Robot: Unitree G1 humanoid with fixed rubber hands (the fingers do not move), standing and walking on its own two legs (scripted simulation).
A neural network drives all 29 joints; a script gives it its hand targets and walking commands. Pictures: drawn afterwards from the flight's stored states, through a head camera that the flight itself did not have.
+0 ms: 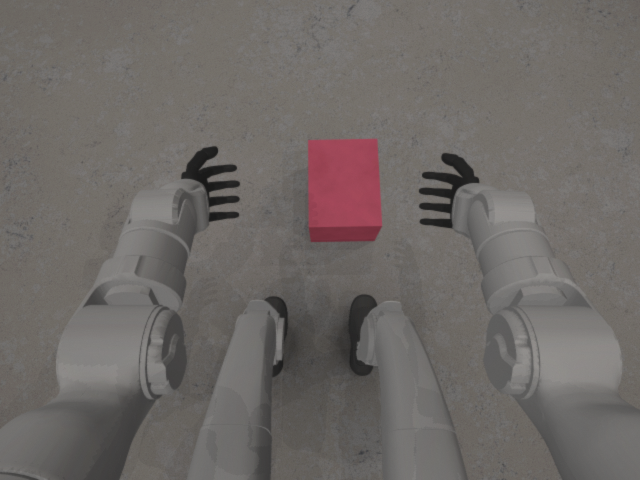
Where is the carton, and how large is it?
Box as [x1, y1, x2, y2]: [308, 139, 381, 241]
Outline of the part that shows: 308,140 309,232 311,241 374,240 381,226 376,139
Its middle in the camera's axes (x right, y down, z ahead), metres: +0.07 -0.13 +1.04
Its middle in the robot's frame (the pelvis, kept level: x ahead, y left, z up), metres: +0.63 -0.04 -0.58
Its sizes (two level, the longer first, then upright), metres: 0.236 0.180 0.153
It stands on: the floor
